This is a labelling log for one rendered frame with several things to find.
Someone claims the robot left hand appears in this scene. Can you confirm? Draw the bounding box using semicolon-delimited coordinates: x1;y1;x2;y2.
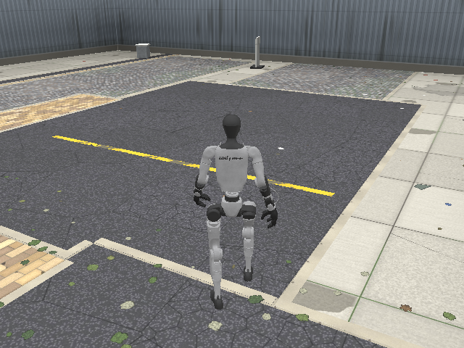
194;193;211;207

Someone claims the humanoid robot head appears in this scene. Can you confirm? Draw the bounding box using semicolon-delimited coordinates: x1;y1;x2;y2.
219;115;244;149

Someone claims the robot right forearm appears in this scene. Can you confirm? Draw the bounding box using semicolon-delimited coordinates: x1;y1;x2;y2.
260;176;276;211

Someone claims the right robot upper arm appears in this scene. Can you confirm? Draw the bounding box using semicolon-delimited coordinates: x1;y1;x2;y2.
246;146;266;187

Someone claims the left robot upper arm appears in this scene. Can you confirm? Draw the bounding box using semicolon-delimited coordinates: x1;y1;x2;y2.
197;146;217;184

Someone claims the robot right hand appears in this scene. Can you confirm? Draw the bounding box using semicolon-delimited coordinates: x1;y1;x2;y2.
261;208;278;228

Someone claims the left robot foot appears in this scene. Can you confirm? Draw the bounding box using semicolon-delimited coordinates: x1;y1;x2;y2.
210;289;223;310

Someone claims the robot left forearm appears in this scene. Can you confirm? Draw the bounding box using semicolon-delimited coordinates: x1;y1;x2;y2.
194;174;205;196

